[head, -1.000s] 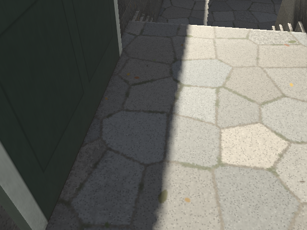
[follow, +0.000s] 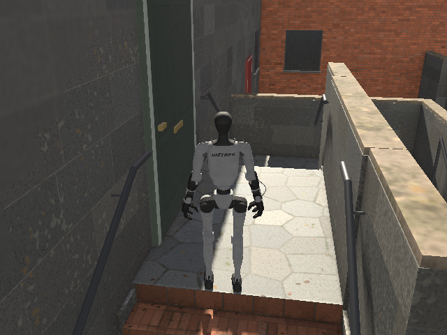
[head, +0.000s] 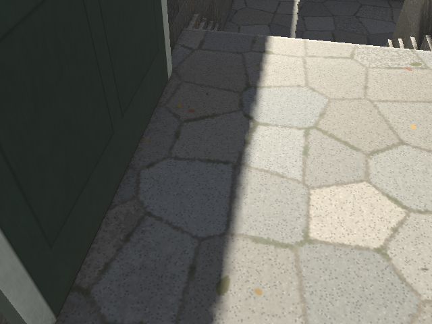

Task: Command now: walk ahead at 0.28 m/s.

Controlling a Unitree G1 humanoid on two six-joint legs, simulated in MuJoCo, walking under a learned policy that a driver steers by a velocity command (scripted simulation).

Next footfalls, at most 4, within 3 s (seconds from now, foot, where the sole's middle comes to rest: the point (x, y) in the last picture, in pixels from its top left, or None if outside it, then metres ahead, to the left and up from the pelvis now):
0.50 right None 0.41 -0.12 -0.78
1.08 left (219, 278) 0.72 0.03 -0.78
1.62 right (275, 203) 1.05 -0.18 -0.78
2.16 left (233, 157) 1.30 -0.02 -0.78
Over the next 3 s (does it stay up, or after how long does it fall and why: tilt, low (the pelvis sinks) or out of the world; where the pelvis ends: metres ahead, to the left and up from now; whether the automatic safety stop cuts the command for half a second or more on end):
stays up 1.31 -0.12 0.01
